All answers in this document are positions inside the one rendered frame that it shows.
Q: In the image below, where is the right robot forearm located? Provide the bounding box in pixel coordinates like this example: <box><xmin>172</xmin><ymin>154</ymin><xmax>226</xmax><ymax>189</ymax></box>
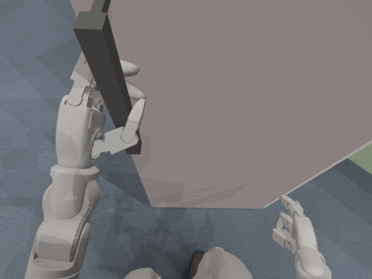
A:
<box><xmin>294</xmin><ymin>248</ymin><xmax>331</xmax><ymax>279</ymax></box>

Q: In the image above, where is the handle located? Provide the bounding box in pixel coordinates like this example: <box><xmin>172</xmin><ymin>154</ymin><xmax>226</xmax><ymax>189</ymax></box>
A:
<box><xmin>73</xmin><ymin>0</ymin><xmax>142</xmax><ymax>155</ymax></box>

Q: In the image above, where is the fridge door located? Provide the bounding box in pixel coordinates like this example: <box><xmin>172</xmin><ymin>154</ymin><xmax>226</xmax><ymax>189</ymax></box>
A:
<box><xmin>70</xmin><ymin>0</ymin><xmax>372</xmax><ymax>209</ymax></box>

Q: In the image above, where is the robot right foot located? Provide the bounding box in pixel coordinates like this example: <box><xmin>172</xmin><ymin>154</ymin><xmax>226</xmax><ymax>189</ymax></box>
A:
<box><xmin>189</xmin><ymin>251</ymin><xmax>205</xmax><ymax>279</ymax></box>

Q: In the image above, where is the robot left hand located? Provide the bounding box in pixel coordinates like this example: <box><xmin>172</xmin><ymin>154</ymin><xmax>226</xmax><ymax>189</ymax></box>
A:
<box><xmin>55</xmin><ymin>51</ymin><xmax>146</xmax><ymax>169</ymax></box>

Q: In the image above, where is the left robot forearm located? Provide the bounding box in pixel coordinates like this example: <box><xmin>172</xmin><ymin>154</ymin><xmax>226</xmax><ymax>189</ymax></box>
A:
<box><xmin>24</xmin><ymin>164</ymin><xmax>100</xmax><ymax>279</ymax></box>

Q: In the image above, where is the robot right hand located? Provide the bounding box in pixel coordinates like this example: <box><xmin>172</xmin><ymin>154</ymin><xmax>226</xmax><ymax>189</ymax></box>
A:
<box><xmin>273</xmin><ymin>194</ymin><xmax>318</xmax><ymax>254</ymax></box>

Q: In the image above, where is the right robot shin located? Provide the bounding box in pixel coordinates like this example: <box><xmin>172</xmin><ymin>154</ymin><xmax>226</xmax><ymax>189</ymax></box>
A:
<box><xmin>193</xmin><ymin>247</ymin><xmax>224</xmax><ymax>279</ymax></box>

